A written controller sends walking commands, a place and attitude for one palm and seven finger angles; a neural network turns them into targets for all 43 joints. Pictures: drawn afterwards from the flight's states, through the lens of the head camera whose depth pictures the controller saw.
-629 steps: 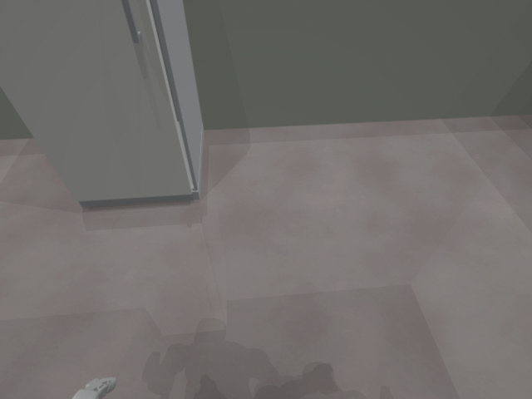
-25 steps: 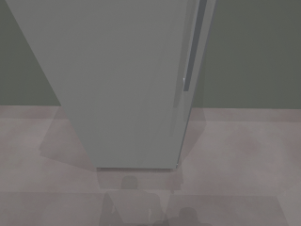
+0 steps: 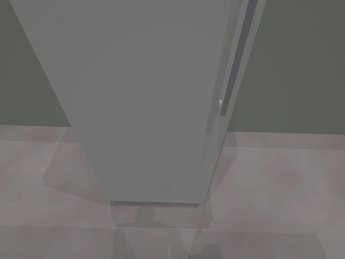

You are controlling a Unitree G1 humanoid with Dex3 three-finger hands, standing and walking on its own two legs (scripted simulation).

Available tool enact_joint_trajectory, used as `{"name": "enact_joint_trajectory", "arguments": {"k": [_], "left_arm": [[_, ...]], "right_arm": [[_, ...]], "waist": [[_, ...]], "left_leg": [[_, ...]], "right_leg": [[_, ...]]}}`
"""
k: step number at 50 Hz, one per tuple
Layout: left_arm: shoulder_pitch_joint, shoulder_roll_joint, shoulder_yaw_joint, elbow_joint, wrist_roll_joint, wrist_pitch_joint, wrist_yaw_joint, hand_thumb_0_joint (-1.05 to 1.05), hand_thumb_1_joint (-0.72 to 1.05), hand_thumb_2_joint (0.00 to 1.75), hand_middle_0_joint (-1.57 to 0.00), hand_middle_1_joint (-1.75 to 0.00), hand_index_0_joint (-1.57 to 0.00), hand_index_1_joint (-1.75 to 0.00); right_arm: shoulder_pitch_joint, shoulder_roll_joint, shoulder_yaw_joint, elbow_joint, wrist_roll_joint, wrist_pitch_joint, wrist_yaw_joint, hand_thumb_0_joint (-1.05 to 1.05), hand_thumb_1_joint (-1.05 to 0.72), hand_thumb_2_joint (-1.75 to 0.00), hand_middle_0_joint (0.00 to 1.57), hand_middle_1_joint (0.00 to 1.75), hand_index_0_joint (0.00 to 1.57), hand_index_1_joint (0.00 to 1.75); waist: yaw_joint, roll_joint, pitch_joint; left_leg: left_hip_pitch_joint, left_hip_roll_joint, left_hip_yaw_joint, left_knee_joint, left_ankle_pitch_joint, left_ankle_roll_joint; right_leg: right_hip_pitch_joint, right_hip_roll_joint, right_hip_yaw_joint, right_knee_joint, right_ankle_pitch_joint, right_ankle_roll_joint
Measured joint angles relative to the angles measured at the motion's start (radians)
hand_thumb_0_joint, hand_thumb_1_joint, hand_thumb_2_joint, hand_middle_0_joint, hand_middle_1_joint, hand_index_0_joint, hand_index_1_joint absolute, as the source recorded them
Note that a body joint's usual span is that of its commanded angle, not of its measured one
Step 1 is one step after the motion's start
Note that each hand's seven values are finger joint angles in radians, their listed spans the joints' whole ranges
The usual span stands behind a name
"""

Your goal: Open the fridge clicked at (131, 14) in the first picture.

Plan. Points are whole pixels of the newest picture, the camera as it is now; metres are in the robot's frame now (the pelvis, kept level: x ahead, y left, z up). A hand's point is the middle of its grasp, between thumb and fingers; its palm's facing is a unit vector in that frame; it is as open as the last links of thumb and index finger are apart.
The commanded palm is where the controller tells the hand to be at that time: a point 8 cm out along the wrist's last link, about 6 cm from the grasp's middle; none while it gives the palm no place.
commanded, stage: come to a stop and stand still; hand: right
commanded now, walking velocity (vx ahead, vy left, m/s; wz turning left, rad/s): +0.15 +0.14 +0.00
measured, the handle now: (239, 38) +0.52 -0.11 +0.28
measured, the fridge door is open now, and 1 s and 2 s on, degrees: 0 0 0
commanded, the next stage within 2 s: look again from close up in 1.74 s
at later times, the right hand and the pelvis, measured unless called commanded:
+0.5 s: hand out of the picture +0.04 -0.16 -0.18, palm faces +0.08 +0.97 -0.23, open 7.3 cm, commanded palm none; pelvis +0.03 +0.02 +0.00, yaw -1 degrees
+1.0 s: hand out of the picture -0.06 -0.16 -0.18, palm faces +0.12 +0.99 -0.09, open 7.4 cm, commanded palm none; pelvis -0.01 -0.01 +0.00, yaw -3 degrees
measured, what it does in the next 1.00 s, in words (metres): steps on the spot: right foot, then right foot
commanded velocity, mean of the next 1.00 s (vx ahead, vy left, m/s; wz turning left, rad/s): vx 0.00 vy -0.01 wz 0.00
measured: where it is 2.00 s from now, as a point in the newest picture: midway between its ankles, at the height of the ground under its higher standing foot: outside the picture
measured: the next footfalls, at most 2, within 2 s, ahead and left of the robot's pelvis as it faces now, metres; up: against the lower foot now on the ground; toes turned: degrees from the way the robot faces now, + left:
right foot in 0.20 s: +0.08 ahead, -0.10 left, +0.00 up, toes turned -10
right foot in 0.88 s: +0.03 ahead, -0.10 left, +0.00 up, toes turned -9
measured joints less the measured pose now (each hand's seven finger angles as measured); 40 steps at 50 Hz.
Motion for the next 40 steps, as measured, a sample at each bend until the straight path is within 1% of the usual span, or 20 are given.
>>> {"name": "enact_joint_trajectory", "arguments": {"k": [1,3,5,7,8,9,10,11,13,15,20,23,25,27,30,32,34,37,40], "left_arm": [[0.003,0.0,0.0,0.0,0.0,-0.001,0.001,0.01,0.9,0.9,-0.2,-0.3,-0.2,-0.29],[0.007,0.0,0.001,0.0,0.0,-0.001,0.001,0.01,0.9,0.9,-0.2,-0.3,-0.2,-0.29],[0.002,-0.001,0.001,-0.001,0.001,0.005,-0.001,0.01,0.9,0.9,-0.2,-0.3,-0.2,-0.29],[-0.017,0.0,0.002,-0.001,-0.001,0.009,-0.001,0.01,0.9,0.9,-0.2,-0.3,-0.2,-0.29],[-0.032,0.002,0.001,-0.003,-0.004,0.009,0.001,0.01,0.91,0.9,-0.2,-0.3,-0.19,-0.29],[-0.048,0.005,-0.001,-0.005,-0.005,0.007,0.005,0.01,0.91,0.9,-0.2,-0.3,-0.19,-0.29],[-0.062,0.015,-0.004,-0.003,-0.002,0.007,0.014,0.02,0.92,0.9,-0.2,-0.3,-0.2,-0.29],[-0.075,0.021,-0.003,0.001,-0.004,0.002,0.019,0.03,0.93,0.9,-0.2,-0.3,-0.2,-0.29],[-0.093,0.028,0.0,-0.001,-0.011,-0.007,0.028,0.04,0.94,0.9,-0.2,-0.3,-0.2,-0.29],[-0.108,0.035,0.001,-0.015,-0.017,-0.011,0.034,0.03,0.94,0.9,-0.2,-0.3,-0.2,-0.29],[-0.164,0.049,0.012,-0.064,-0.019,-0.008,0.041,0.02,0.94,0.9,-0.2,-0.3,-0.2,-0.29],[-0.188,0.055,0.022,-0.085,-0.015,-0.001,0.037,0.02,0.93,0.9,-0.2,-0.3,-0.2,-0.29],[-0.198,0.059,0.027,-0.093,-0.012,0.006,0.033,0.01,0.93,0.9,-0.2,-0.3,-0.2,-0.29],[-0.202,0.066,0.034,-0.098,-0.011,0.016,0.03,0.01,0.93,0.9,-0.2,-0.3,-0.2,-0.29],[-0.193,0.071,0.037,-0.093,-0.01,0.037,0.023,0.01,0.93,0.9,-0.2,-0.3,-0.2,-0.29],[-0.184,0.072,0.036,-0.081,-0.01,0.047,0.015,0.01,0.93,0.9,-0.2,-0.3,-0.2,-0.29],[-0.174,0.074,0.032,-0.068,-0.009,0.051,0.006,0.01,0.93,0.9,-0.2,-0.3,-0.2,-0.29],[-0.157,0.073,0.024,-0.056,-0.005,0.052,-0.007,0.01,0.93,0.9,-0.2,-0.3,-0.19,-0.29],[-0.14,0.069,0.018,-0.052,-0.002,0.047,-0.015,0.01,0.93,0.9,-0.2,-0.29,-0.19,-0.29]], "right_arm": [[0.004,0.002,-0.002,0.0,0.001,-0.004,0.0,0.01,-0.91,-0.9,0.2,0.3,0.2,0.3],[0.012,0.006,-0.006,-0.002,0.002,-0.012,-0.002,0.01,-0.91,-0.9,0.2,0.3,0.2,0.3],[0.017,0.008,-0.011,-0.004,0.002,-0.021,-0.006,0.01,-0.91,-0.9,0.2,0.3,0.2,0.3],[0.022,0.013,-0.012,-0.002,0.0,-0.027,-0.014,0.01,-0.91,-0.9,0.2,0.3,0.2,0.3],[0.025,0.017,-0.01,0.0,-0.001,-0.028,-0.018,0.01,-0.91,-0.9,0.2,0.3,0.2,0.3],[0.029,0.023,-0.007,0.003,0.0,-0.027,-0.021,0.01,-0.91,-0.9,0.2,0.3,0.2,0.3],[0.034,0.031,-0.001,0.007,0.002,-0.024,-0.023,0.01,-0.91,-0.9,0.2,0.3,0.2,0.3],[0.037,0.035,0.003,0.013,0.006,-0.019,-0.024,0.01,-0.91,-0.9,0.2,0.3,0.2,0.3],[0.039,0.041,0.011,0.025,0.012,-0.002,-0.029,0.01,-0.91,-0.9,0.2,0.3,0.2,0.3],[0.031,0.046,0.015,0.025,0.012,0.013,-0.033,0.01,-0.91,-0.9,0.2,0.3,0.2,0.3],[-0.05,0.034,0.007,-0.025,0.012,0.022,-0.032,0.01,-0.91,-0.9,0.2,0.3,0.2,0.3],[-0.098,0.004,-0.006,-0.056,0.002,0.026,-0.038,0.02,-0.92,-0.9,0.2,0.3,0.2,0.3],[-0.12,-0.022,-0.019,-0.074,0.0,0.024,-0.038,0.02,-0.93,-0.9,0.2,0.3,0.2,0.3],[-0.135,-0.041,-0.025,-0.092,-0.002,0.017,-0.04,0.02,-0.93,-0.9,0.2,0.3,0.2,0.3],[-0.14,-0.061,-0.022,-0.11,-0.004,0.004,-0.044,0.02,-0.93,-0.9,0.2,0.3,0.2,0.3],[-0.135,-0.064,-0.016,-0.112,-0.003,0.0,-0.041,0.01,-0.92,-0.9,0.2,0.3,0.2,0.3],[-0.126,-0.058,-0.008,-0.108,-0.001,-0.002,-0.034,0.01,-0.92,-0.9,0.2,0.3,0.19,0.3],[-0.105,-0.042,0.001,-0.096,-0.001,-0.005,-0.02,0.01,-0.92,-0.9,0.2,0.3,0.2,0.3],[-0.081,-0.027,0.003,-0.079,-0.003,-0.002,-0.012,0.01,-0.92,-0.9,0.2,0.3,0.2,0.3]], "waist": [[0.0,-0.005,0.001],[0.0,-0.013,0.006],[-0.002,-0.01,0.013],[-0.013,-0.003,0.027],[-0.019,0.001,0.035],[-0.025,0.003,0.044],[-0.028,0.003,0.052],[-0.031,0.012,0.059],[-0.036,0.038,0.06],[-0.034,0.049,0.053],[-0.023,0.032,0.083],[-0.016,0.01,0.094],[-0.012,-0.006,0.095],[-0.006,-0.026,0.094],[-0.004,-0.03,0.08],[-0.006,-0.027,0.065],[-0.009,-0.023,0.051],[-0.017,-0.011,0.034],[-0.028,0.007,0.027]], "left_leg": [[0.003,-0.006,0.006,0.002,-0.009,0.004],[0.011,-0.017,0.024,0.006,-0.026,0.013],[0.027,-0.023,0.049,0.0,-0.041,0.02],[0.049,-0.029,0.067,-0.015,-0.046,0.022],[0.06,-0.031,0.071,-0.021,-0.048,0.022],[0.069,-0.034,0.072,-0.023,-0.052,0.02],[0.076,-0.036,0.072,-0.015,-0.061,0.015],[0.079,-0.03,0.066,0.003,-0.075,0.009],[0.088,-0.012,0.046,0.018,-0.078,-0.004],[0.094,-0.004,0.031,0.01,-0.063,-0.014],[0.062,0.006,0.012,0.037,-0.054,-0.025],[0.046,0.0,0.005,0.036,-0.061,-0.019],[0.043,-0.009,0.006,0.02,-0.074,0.008],[0.033,-0.019,0.015,0.027,-0.065,0.025],[0.033,-0.017,0.031,0.035,-0.058,0.035],[0.041,-0.019,0.039,0.028,-0.052,0.04],[0.053,-0.023,0.046,0.015,-0.042,0.042],[0.064,-0.026,0.053,-0.008,-0.025,0.04],[0.068,-0.025,0.058,-0.028,-0.007,0.033]], "right_leg": [[-0.003,-0.006,0.006,0.012,-0.011,0.003],[-0.026,-0.021,0.01,0.066,-0.039,-0.009],[-0.076,-0.033,-0.007,0.178,-0.098,-0.018],[-0.12,-0.036,-0.025,0.258,-0.129,-0.02],[-0.128,-0.035,-0.035,0.255,-0.126,-0.018],[-0.124,-0.032,-0.045,0.211,-0.096,-0.015],[-0.108,-0.028,-0.053,0.136,-0.016,-0.014],[-0.091,-0.022,-0.061,0.109,0.012,-0.024],[-0.062,-0.008,-0.084,0.098,-0.011,-0.042],[-0.043,0.001,-0.1,0.077,-0.023,-0.049],[-0.037,0.012,-0.112,0.026,0.027,-0.054],[-0.051,0.008,-0.112,0.019,0.033,-0.046],[-0.071,0.0,-0.11,0.035,0.035,-0.036],[-0.095,-0.011,-0.099,0.066,0.046,-0.029],[-0.141,0.002,-0.048,0.199,-0.09,-0.02],[-0.156,0.004,-0.024,0.275,-0.116,-0.012],[-0.152,0.0,-0.015,0.305,-0.116,-0.003],[-0.13,-0.01,-0.018,0.293,-0.105,0.007],[-0.099,-0.017,-0.027,0.235,-0.091,0.008]]}}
